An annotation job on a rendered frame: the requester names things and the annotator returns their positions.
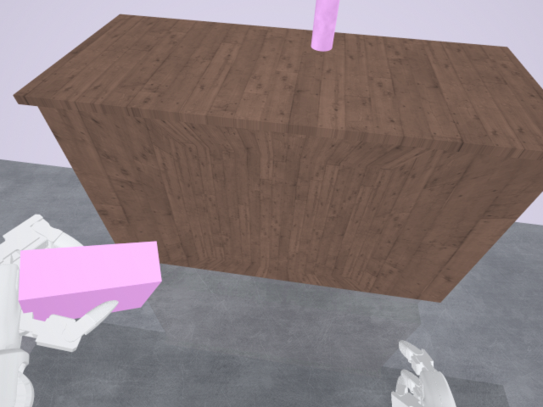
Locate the sponge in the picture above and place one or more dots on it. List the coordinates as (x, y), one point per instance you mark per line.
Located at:
(72, 281)

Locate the robot left hand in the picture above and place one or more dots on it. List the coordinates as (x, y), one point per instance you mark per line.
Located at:
(57, 331)

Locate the robot right hand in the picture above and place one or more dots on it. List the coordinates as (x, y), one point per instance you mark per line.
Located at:
(429, 390)

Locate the robot left forearm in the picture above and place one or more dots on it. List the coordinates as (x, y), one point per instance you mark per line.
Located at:
(16, 389)

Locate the table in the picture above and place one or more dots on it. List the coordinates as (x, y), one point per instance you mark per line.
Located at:
(385, 165)

